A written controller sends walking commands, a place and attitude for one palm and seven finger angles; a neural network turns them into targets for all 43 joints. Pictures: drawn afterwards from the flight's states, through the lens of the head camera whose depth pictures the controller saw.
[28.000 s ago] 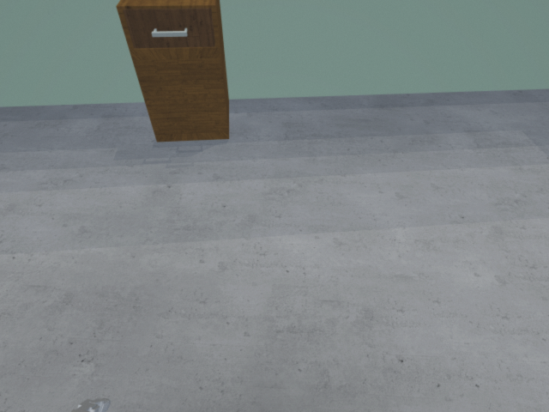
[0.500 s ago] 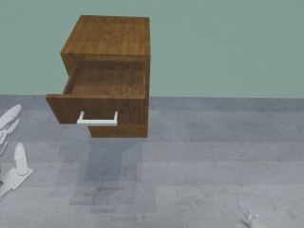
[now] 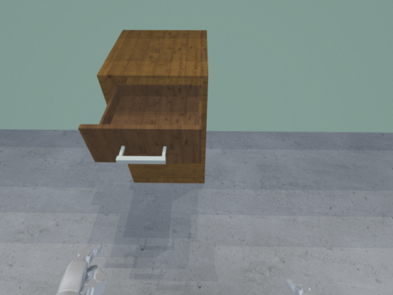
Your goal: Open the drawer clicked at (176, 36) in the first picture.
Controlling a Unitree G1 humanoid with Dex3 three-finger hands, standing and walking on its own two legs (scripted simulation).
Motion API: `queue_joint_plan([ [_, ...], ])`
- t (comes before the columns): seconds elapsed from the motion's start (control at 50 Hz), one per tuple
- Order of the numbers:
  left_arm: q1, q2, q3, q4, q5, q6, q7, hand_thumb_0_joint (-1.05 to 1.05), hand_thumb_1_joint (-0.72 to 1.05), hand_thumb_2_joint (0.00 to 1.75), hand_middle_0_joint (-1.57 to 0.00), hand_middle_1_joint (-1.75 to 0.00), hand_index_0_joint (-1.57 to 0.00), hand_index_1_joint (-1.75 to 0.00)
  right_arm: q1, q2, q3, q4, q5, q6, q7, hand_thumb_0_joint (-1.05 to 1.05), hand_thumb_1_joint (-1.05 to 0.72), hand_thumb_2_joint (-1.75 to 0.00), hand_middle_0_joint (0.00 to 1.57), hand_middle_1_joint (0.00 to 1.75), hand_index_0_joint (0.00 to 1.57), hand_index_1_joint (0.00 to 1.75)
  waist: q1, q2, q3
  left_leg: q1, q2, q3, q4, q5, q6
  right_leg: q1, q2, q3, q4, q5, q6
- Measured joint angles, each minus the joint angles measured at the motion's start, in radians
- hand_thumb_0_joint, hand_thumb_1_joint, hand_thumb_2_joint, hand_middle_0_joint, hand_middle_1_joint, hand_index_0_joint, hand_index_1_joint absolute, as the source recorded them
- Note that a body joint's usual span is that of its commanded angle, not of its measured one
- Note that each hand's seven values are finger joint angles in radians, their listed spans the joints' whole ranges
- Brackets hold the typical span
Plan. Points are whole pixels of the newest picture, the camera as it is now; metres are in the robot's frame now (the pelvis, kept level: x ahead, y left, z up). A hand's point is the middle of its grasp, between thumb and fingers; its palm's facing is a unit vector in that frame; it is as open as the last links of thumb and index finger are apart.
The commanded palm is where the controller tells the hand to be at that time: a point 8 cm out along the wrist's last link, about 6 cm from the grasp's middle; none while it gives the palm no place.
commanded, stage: let the arm hang, fingers relaxed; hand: left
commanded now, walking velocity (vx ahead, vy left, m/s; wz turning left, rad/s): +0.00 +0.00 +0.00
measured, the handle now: (142, 154) +0.55 +0.21 -0.11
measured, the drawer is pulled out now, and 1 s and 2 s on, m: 0.29 0.29 0.29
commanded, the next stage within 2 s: look to check the result in 0.92 s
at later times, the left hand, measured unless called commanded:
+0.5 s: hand out of the picture -0.05 +0.18 -0.15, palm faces +0.02 -0.98 -0.22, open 7.3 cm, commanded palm none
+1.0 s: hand out of the picture -0.02 +0.15 -0.16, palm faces +0.03 -0.98 -0.18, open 7.3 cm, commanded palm none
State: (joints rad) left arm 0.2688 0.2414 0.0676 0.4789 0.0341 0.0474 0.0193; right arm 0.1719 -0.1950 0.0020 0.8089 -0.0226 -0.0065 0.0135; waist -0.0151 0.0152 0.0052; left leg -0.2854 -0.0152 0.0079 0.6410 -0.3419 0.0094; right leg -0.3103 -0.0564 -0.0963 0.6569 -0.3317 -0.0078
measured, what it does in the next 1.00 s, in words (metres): stands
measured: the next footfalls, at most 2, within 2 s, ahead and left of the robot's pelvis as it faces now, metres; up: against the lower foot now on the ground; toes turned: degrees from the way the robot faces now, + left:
none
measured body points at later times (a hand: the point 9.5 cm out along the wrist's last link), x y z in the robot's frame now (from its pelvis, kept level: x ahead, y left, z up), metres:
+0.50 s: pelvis -0.01 +0.00 +0.02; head +0.02 +0.00 +0.47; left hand -0.05 +0.24 -0.14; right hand -0.04 -0.20 -0.15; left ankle +0.00 +0.11 -0.72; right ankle +0.01 -0.11 -0.72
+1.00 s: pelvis -0.01 -0.01 +0.02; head +0.01 -0.02 +0.47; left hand -0.02 +0.20 -0.14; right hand -0.05 -0.21 -0.15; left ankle +0.00 +0.11 -0.72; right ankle +0.01 -0.11 -0.72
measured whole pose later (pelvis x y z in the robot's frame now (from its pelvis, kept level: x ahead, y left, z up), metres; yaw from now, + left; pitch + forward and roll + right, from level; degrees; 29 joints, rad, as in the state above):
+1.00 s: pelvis -0.01 -0.01 +0.02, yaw -1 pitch -2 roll +0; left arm 0.28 0.12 0.03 1.14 0.01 0.01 0.03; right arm 0.34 -0.10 -0.01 1.11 -0.02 0.01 -0.04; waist 0.00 0.01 0.08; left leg -0.17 0.02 0.02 0.44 -0.23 -0.01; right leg -0.19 -0.01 -0.09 0.43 -0.20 -0.03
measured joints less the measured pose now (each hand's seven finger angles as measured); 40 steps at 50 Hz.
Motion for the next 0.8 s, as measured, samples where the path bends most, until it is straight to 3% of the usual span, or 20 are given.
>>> queue_joint_plan([
  [0.08,-0.005,-0.074,-0.065,0.307,-0.012,0.036,-0.014,0.01,0.91,0.90,-0.20,-0.30,-0.20,-0.30,0.039,0.016,0.010,0.064,-0.003,0.020,-0.015,0.00,-0.91,-0.90,0.21,0.30,0.20,0.30,-0.009,-0.042,0.051,0.047,0.011,0.005,-0.040,0.014,0.001,0.048,0.014,0.004,-0.051,0.025,0.001],
  [0.1,-0.004,-0.084,-0.043,0.349,-0.024,0.027,0.003,0.00,0.95,0.89,-0.20,-0.30,-0.20,-0.30,0.054,0.021,0.010,0.084,-0.001,0.022,-0.020,0.00,-0.91,-0.90,0.21,0.30,0.20,0.30,-0.005,-0.048,0.062,0.052,0.017,0.001,-0.053,0.022,0.000,0.060,0.021,0.000,-0.076,0.038,0.000],
  [0.2,0.013,-0.043,-0.035,0.496,-0.023,-0.004,-0.001,-0.02,1.00,0.89,-0.21,-0.30,-0.21,-0.30,0.121,0.033,0.008,0.184,0.002,0.035,-0.036,0.00,-0.91,-0.90,0.20,0.30,0.20,0.30,0.025,-0.052,0.094,0.076,0.029,-0.011,-0.123,0.064,-0.005,0.105,0.038,-0.015,-0.185,0.097,-0.007],
  [0.3,0.046,-0.033,-0.042,0.604,-0.025,-0.013,-0.003,-0.01,0.96,0.89,-0.21,-0.30,-0.21,-0.30,0.162,0.036,0.003,0.244,0.008,0.037,-0.045,0.00,-0.91,-0.90,0.20,0.30,0.19,0.30,0.026,-0.028,0.100,0.098,0.025,-0.009,-0.168,0.087,-0.002,0.127,0.037,-0.013,-0.233,0.122,-0.004],
  [0.52,0.041,-0.081,-0.056,0.680,-0.026,-0.028,0.006,0.00,0.92,0.90,-0.20,-0.30,-0.20,-0.30,0.160,0.079,0.007,0.291,0.011,0.023,-0.046,0.00,-0.91,-0.90,0.20,0.30,0.19,0.30,0.020,0.008,0.086,0.123,0.017,0.009,-0.208,0.111,0.002,0.133,0.029,0.004,-0.243,0.135,0.000],
  [0.7,0.002,-0.126,-0.055,0.662,-0.024,-0.040,0.009,0.00,0.91,0.90,-0.20,-0.30,-0.20,-0.30,0.147,0.104,0.004,0.299,0.006,0.016,-0.048,0.01,-0.92,-0.90,0.20,0.30,0.20,0.30,0.015,0.006,0.061,0.127,0.020,0.012,-0.206,0.111,-0.003,0.130,0.032,0.007,-0.229,0.130,-0.006],
  [0.8,-0.001,-0.122,-0.049,0.661,-0.022,-0.039,0.011,0.01,0.93,0.90,-0.20,-0.30,-0.21,-0.30,0.155,0.103,-0.002,0.299,0.006,0.013,-0.050,0.00,-0.92,-0.90,0.20,0.30,0.19,0.30,0.011,0.000,0.058,0.125,0.027,0.012,-0.203,0.110,-0.009,0.127,0.038,0.007,-0.224,0.128,-0.012],
])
